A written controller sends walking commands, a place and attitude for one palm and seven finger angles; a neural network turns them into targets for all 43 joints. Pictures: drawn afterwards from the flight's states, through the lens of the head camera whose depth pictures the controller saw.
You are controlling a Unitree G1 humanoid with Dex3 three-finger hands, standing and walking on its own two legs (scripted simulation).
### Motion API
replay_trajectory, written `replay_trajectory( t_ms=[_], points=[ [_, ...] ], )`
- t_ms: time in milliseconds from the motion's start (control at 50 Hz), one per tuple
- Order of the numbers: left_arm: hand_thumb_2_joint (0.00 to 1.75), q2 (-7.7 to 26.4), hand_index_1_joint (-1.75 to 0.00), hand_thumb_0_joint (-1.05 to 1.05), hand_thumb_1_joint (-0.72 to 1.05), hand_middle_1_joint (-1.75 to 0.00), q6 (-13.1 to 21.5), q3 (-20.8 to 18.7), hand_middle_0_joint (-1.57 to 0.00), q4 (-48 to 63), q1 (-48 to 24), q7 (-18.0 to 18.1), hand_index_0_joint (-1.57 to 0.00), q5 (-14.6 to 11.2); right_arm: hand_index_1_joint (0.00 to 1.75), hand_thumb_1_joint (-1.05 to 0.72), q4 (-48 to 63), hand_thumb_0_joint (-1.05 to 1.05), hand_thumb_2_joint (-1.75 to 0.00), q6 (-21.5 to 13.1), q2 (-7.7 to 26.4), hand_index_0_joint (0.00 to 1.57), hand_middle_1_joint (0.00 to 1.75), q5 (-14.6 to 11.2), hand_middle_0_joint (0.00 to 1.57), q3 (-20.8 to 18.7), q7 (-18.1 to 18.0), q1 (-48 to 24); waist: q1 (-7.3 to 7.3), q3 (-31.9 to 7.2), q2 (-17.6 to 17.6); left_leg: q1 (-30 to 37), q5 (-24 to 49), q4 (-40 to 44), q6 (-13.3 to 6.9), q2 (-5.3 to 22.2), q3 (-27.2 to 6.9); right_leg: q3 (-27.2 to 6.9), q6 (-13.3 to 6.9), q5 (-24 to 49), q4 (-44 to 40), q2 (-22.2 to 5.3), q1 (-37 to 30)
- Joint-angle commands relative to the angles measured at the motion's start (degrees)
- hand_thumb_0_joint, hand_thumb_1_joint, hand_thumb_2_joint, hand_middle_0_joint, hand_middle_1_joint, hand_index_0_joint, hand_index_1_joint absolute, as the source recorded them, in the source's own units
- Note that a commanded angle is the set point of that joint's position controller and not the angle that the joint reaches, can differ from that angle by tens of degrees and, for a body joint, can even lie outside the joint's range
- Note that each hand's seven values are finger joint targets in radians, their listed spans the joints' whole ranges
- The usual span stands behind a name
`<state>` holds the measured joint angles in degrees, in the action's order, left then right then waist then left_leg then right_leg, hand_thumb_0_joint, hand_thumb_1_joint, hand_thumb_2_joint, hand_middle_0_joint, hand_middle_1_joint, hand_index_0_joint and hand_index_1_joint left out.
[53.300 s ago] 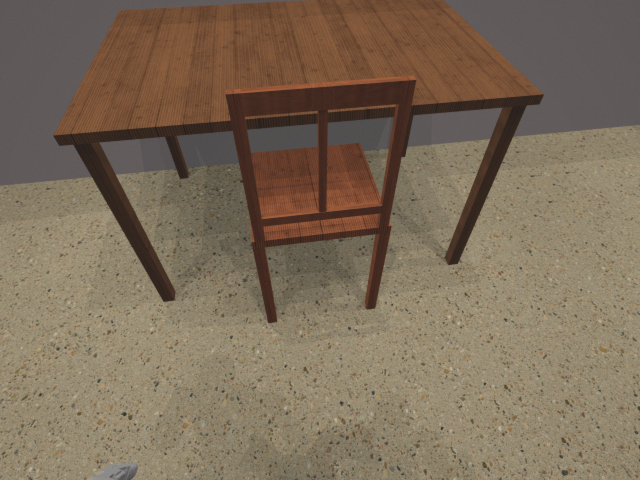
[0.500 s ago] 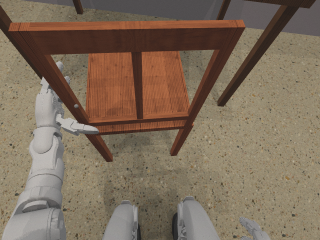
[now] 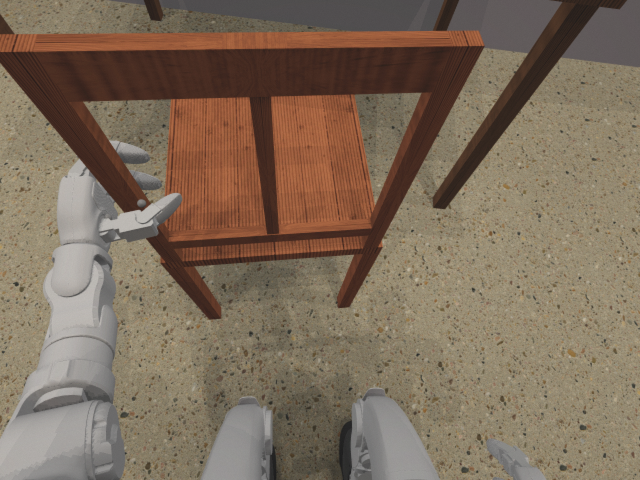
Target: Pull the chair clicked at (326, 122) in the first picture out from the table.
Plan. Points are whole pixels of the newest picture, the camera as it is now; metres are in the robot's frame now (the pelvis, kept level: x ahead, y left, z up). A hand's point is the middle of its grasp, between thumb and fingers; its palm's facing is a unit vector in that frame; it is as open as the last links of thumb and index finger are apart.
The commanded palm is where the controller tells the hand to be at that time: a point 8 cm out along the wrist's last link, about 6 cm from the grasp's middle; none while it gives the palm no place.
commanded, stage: hook a spindle and tug to test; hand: left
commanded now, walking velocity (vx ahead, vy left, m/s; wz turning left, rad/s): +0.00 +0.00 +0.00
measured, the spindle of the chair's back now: (268, 179) +0.47 +0.06 +0.02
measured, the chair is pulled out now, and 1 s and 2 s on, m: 0.25 0.28 0.39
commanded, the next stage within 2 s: step backward, pulling the chair out in 0.78 s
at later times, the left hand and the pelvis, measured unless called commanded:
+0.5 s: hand (143, 216) +0.42 +0.21 +0.02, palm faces +0.10 -0.99 -0.03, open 5.6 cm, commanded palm +0.38 +0.25 +0.02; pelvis +0.01 +0.01 +0.01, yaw -1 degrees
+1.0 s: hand (140, 230) +0.40 +0.21 +0.02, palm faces +0.16 -0.98 -0.13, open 5.7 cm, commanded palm +0.37 +0.25 +0.02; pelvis +0.01 +0.01 +0.04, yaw +1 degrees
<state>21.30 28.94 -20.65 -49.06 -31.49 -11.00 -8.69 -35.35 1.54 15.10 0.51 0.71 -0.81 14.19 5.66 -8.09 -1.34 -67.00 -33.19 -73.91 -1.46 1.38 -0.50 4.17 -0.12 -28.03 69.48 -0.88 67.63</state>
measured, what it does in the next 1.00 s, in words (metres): stands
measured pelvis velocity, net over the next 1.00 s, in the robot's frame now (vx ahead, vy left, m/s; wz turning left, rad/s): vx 0.01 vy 0.01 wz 0.02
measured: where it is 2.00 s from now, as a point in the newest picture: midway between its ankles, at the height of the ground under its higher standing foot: outside the picture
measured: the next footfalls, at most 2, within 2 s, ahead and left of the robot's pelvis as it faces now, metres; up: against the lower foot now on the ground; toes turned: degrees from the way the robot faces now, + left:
none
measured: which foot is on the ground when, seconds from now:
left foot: down 0.00-1.00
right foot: down 0.00-1.00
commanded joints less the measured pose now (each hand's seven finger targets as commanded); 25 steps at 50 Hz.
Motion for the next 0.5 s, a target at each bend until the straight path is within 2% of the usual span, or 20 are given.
replay_trajectory(
  t_ms=[0, 20, 40, 60, 80, 100, 160, 260, 280, 300, 320, 340, 360, 440, 460, 480],
  points=[
    [0.83, 11.94, -1.45, 0.0, 0.73, -1.45, 3.77, -1.88, -0.5, 14.93, -15.35, -0.9, -0.5, -1.17, 0.3, -0.9, 4.61, 0.0, -0.9, -1.58, 9.28, 0.2, 0.3, -0.38, 0.2, -3.8, -0.27, 6.68, -0.18, -31.05, -6.76, 20.6, 27.3, 9.36, 0.97, -0.81, -2.35, -2.08, -1.41, 18.97, -6.85, 1.43, -18.94],
    [0.85, 10.1, -1.45, 0.0, 0.79, -1.45, 3.45, -0.67, -0.5, 15.29, -14.16, -0.88, -0.5, -1.39, 0.3, -0.9, 4.88, 0.0, -0.9, -1.57, 9.02, 0.2, 0.3, -0.41, 0.2, -3.81, -0.13, 6.4, 0.16, -30.75, -6.25, 20.89, 27.57, 9.44, 0.9, -0.83, -2.18, -1.99, -1.25, 19.16, -7.21, 1.46, -19.01],
    [0.88, 11.29, -1.45, 0.0, 0.84, -1.45, 3.39, -1.9, -0.5, 15.95, -13.73, -0.52, -0.5, -1.7, 0.3, -0.9, 4.73, 0.0, -0.9, -1.55, 9.21, 0.2, 0.3, -0.43, 0.2, -3.94, -0.19, 6.47, 0.13, -30.88, -4.72, 20.3, 27.13, 9.39, 0.78, -0.66, -2.11, -2.09, -1.12, 19.34, -7.39, 1.5, -19.63],
    [0.9, 10.29, -1.45, 0.0, 0.9, -1.45, 3.01, -1.15, -0.5, 14.81, -12.89, -0.45, -0.5, -1.6, 0.3, -0.9, 4.81, 0.0, -0.9, -1.58, 9.05, 0.2, 0.3, -0.51, 0.2, -3.78, -0.14, 6.35, 0.25, -29.73, -4.44, 19.03, 25.96, 9.5, 0.67, -0.84, -1.87, -2.26, -1.05, 18.84, -7.61, 1.51, -19.74],
    [0.9, 10.06, -1.45, 0.0, 0.9, -1.45, 3.14, -0.53, -0.5, 15.1, -14.88, -0.25, -0.5, -1.52, 0.3, -0.9, 4.63, 0.0, -0.9, -1.7, 9.09, 0.2, 0.3, -0.53, 0.2, -3.74, -0.23, 6.38, 1.19, -29.01, -3.2, 18.41, 25.5, 9.23, 0.45, -0.73, -2.11, -2.17, -1.04, 18.73, -7.41, 1.55, -19.17],
    [0.9, 10.33, -1.45, 0.0, 0.9, -1.45, 3.09, -0.74, -0.5, 14.38, -14.93, -0.08, -0.5, -1.13, 0.3, -0.9, 4.4, 0.0, -0.9, -1.73, 9.03, 0.2, 0.3, -0.47, 0.2, -3.65, -0.2, 6.43, 0.71, -27.65, -4.7, 17.88, 24.65, 9.57, 0.64, -0.81, -1.99, -2.14, -1.12, 17.8, -7.4, 1.53, -18.66],
    [0.9, 11.09, -1.45, 0.0, 0.9, -1.45, 3.6, -1.59, -0.5, 15.11, -13.3, 0.45, -0.5, -0.99, 0.3, -0.9, 4.71, 0.0, -0.9, -1.84, 9.23, 0.2, 0.3, -0.36, 0.2, -3.76, -0.12, 6.23, 0.22, -27.74, -3.55, 18.2, 24.54, 10.03, 0.79, -0.72, -2.25, -1.92, -1.24, 17.19, -7.28, 1.56, -18.91],
    [0.9, 7.48, -1.45, 0.0, 0.9, -1.45, 4.1, 1.0, -0.5, 18.36, -9.01, 1.09, -0.5, -0.82, 0.3, -0.9, 5.71, 0.0, -0.9, -1.93, 8.81, 0.2, 0.3, -0.36, 0.2, -4.07, 0.48, 5.76, -0.66, -29.39, -6.07, 22.34, 27.95, 10.63, 1.48, -0.44, -2.41, -1.41, -1.45, 17.52, -7.14, 1.64, -17.65],
    [0.9, 6.52, -1.45, 0.0, 0.9, -1.45, 4.02, 1.86, -0.5, 18.48, -9.09, 1.16, -0.5, -1.1, 0.3, -0.9, 5.58, 0.0, -0.9, -2.04, 8.76, 0.2, 0.3, -0.33, 0.2, -3.98, 0.56, 5.81, -0.11, -28.65, -6.09, 22.95, 28.97, 10.68, 1.57, -0.35, -2.71, -1.06, -1.51, 17.74, -7.23, 1.77, -16.93],
    [0.9, 8.16, -1.45, 0.0, 0.9, -1.45, 4.02, 0.11, -0.5, 18.84, -7.21, 1.38, -0.5, -1.22, 0.3, -0.9, 5.49, 0.0, -0.9, -1.97, 9.0, 0.2, 0.3, -0.42, 0.2, -4.16, 0.58, 5.87, -0.86, -28.41, -4.93, 22.75, 29.29, 10.85, 1.71, -0.16, -2.78, -1.12, -1.49, 17.92, -7.26, 1.77, -17.47],
    [0.9, 7.18, -1.45, 0.0, 0.9, -1.45, 3.9, 0.79, -0.5, 19.4, -5.85, 1.41, -0.5, -1.26, 0.3, -0.9, 5.88, 0.0, -0.9, -1.93, 8.81, 0.2, 0.3, -0.41, 0.2, -4.13, 0.69, 5.67, -0.82, -28.77, -4.78, 22.23, 29.2, 10.82, 1.53, -0.34, -2.41, -1.27, -1.37, 18.53, -7.33, 1.73, -18.37],
    [0.9, 8.12, -1.45, 0.0, 0.9, -1.45, 3.94, -0.02, -0.5, 19.79, -5.52, 1.61, -0.5, -1.4, 0.3, -0.9, 5.91, 0.0, -0.9, -1.92, 8.9, 0.2, 0.3, -0.51, 0.2, -4.16, 0.67, 5.52, -0.91, -28.29, -3.26, 21.49, 28.47, 11.01, 1.5, -0.29, -2.46, -1.26, -1.37, 18.48, -7.37, 1.77, -19.06],
    [0.9, 8.03, -1.45, 0.0, 0.9, -1.45, 3.88, -0.1, -0.5, 19.88, -4.32, 1.72, -0.5, -1.18, 0.3, -0.9, 6.22, 0.0, -0.9, -1.9, 8.78, 0.2, 0.3, -0.5, 0.2, -4.12, 0.62, 5.28, -1.25, -28.19, -3.6, 20.85, 27.9, 11.13, 1.43, -0.42, -2.24, -1.46, -1.36, 18.41, -7.34, 1.72, -19.58],
    [0.9, 7.22, -1.45, 0.0, 0.9, -1.45, 4.1, 0.45, -0.5, 22.15, -3.75, 2.0, -0.5, -1.22, 0.3, -0.9, 6.24, 0.0, -0.9, -2.01, 8.59, 0.2, 0.3, -0.47, 0.2, -4.17, 0.57, 4.93, -1.1, -27.63, -4.52, 21.59, 29.47, 11.02, 1.68, -0.27, -2.28, -1.32, -1.38, 19.0, -6.98, 1.68, -18.74],
    [0.9, 6.81, -1.45, 0.0, 0.9, -1.45, 4.0, 0.51, -0.5, 22.14, -1.76, 2.03, -0.5, -1.17, 0.3, -0.9, 6.47, 0.0, -0.9, -2.02, 8.42, 0.2, 0.3, -0.52, 0.2, -4.21, 0.63, 4.97, -1.64, -27.36, -4.27, 21.73, 29.74, 11.35, 1.8, -0.28, -2.32, -1.25, -1.45, 18.95, -7.04, 1.71, -19.15],
    [0.9, 6.8, -1.45, 0.0, 0.9, -1.45, 4.0, 0.66, -0.5, 23.17, -1.31, 2.16, -0.5, -1.2, 0.3, -0.9, 6.73, 0.0, -0.9, -2.08, 8.52, 0.2, 0.3, -0.47, 0.2, -4.22, 0.62, 4.84, -1.75, -27.92, -5.74, 22.56, 31.4, 11.3, 1.95, -0.23, -2.43, -1.15, -1.56, 19.34, -6.81, 1.62, -18.7]
  ],
)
